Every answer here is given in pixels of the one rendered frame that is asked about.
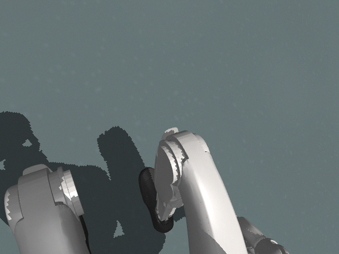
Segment right robot hand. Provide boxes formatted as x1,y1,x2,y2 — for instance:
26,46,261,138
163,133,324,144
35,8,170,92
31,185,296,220
237,216,266,254

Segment right robot arm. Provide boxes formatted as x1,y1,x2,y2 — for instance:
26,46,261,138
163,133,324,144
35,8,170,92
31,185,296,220
254,238,289,254

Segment right robot foot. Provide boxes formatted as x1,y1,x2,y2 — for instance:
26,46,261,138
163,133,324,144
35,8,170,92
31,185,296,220
139,167,174,233

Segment left robot foot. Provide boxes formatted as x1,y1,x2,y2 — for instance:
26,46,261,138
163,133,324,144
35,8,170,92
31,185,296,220
79,215,91,254

